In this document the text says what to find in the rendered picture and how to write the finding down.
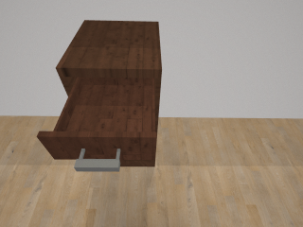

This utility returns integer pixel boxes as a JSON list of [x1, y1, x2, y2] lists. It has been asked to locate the cabinet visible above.
[[56, 20, 162, 167]]

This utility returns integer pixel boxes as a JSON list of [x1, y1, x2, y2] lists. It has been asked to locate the drawer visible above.
[[36, 77, 157, 160]]

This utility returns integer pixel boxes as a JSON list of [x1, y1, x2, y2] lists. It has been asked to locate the handle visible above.
[[74, 148, 121, 172]]

